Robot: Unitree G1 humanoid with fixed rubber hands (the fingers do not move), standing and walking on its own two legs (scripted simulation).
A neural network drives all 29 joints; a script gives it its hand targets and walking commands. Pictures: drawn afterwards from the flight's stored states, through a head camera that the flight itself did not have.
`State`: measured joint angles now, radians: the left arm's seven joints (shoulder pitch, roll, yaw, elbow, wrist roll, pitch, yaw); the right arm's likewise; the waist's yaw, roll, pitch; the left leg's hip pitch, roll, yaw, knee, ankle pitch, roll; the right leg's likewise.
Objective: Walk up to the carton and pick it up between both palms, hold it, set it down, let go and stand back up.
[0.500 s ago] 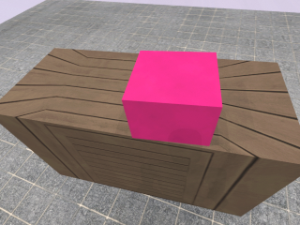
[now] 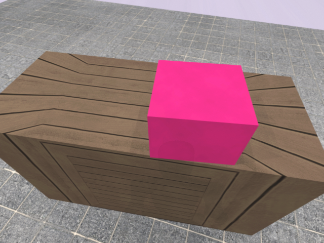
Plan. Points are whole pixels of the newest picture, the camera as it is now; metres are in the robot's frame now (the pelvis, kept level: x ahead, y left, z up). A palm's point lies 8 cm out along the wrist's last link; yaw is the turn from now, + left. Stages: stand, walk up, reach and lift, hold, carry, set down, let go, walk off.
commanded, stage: walk up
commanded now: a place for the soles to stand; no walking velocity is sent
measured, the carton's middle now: (195, 111) +0.49 -0.07 +0.03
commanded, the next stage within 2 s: none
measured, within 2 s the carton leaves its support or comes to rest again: neither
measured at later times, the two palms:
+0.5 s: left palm out of the picture +0.03 +0.23 -0.13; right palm out of the picture +0.03 -0.29 -0.13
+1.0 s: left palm out of the picture +0.04 +0.24 -0.13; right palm out of the picture +0.01 -0.29 -0.13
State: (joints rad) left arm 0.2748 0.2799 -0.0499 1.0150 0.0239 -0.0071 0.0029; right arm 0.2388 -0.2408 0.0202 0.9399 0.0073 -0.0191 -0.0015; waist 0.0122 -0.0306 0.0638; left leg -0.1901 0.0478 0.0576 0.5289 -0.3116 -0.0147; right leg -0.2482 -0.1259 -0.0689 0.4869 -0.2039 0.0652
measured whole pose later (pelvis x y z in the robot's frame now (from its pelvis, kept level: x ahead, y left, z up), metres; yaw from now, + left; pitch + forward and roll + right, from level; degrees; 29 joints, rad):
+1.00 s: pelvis -0.01 -0.02 +0.00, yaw -4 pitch -2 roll +1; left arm 0.26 0.30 -0.06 1.00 0.00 0.01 -0.01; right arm 0.27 -0.29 0.05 0.96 -0.02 0.00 0.00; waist 0.01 -0.01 0.05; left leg -0.18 0.09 0.12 0.53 -0.31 -0.05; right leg -0.31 -0.08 -0.01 0.56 -0.23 0.04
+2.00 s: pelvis +0.02 -0.04 -0.01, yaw -9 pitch -2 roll +1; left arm 0.27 0.31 -0.04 0.94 0.02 0.03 -0.02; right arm 0.33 -0.27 0.02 0.88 -0.04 0.01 -0.01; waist 0.01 -0.02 0.05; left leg -0.10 0.14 0.17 0.53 -0.37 -0.08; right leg -0.30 -0.02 0.05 0.63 -0.29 0.02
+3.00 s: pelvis +0.03 -0.05 -0.01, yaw -14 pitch -2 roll +1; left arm 0.27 0.28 -0.04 0.97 0.00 0.04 0.00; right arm 0.34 -0.27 0.00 0.95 -0.05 0.01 0.00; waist -0.01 -0.02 0.03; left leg -0.06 0.12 0.17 0.52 -0.41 -0.07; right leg -0.31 0.04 0.13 0.66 -0.31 0.00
